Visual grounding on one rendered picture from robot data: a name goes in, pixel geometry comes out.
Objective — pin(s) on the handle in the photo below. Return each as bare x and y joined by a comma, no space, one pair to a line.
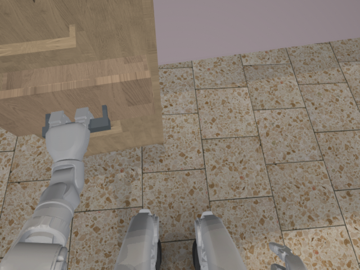
114,131
39,51
95,125

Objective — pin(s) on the robot left forearm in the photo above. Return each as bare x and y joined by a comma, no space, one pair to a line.
51,219

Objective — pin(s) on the left robot thigh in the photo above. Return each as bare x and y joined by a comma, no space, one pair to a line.
135,251

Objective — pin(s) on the left robot shin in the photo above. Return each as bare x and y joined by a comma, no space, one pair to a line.
154,248

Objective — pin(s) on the right robot hand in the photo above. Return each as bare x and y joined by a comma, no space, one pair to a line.
292,262

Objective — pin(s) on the left robot hand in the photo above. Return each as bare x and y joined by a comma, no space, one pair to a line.
68,141

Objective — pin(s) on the cabinet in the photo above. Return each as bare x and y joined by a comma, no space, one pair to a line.
105,29

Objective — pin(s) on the drawer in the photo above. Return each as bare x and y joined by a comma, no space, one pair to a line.
122,84

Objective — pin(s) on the robot left upper arm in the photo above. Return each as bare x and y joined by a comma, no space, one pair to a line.
37,256

